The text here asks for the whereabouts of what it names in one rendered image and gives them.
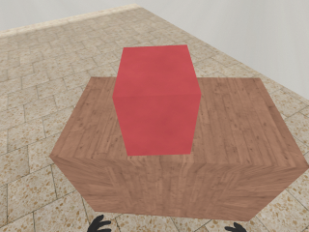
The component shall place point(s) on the robot left hand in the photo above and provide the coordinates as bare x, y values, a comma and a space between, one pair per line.
97, 223

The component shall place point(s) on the robot right hand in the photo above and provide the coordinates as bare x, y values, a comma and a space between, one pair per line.
238, 228

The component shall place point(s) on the pedestal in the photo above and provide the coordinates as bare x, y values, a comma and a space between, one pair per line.
242, 156

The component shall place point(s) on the carton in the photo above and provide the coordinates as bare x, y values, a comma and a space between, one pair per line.
157, 98

